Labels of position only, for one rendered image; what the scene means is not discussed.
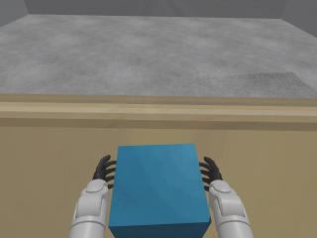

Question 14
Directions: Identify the robot left forearm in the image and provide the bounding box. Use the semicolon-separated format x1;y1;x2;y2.
68;178;110;238

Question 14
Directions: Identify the robot left hand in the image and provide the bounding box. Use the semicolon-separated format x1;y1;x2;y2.
92;155;117;189

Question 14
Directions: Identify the robot right forearm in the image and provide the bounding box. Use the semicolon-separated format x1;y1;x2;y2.
208;179;254;238

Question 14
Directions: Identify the carton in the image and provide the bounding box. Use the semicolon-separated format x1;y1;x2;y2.
108;143;212;238

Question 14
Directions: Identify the robot right hand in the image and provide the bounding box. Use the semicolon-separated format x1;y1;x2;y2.
199;157;223;191

